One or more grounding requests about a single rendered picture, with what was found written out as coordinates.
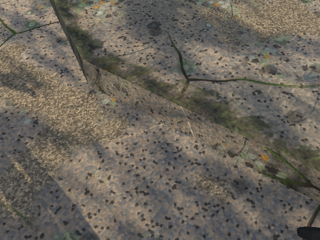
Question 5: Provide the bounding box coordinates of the right robot hand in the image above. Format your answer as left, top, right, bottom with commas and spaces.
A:
297, 226, 320, 240

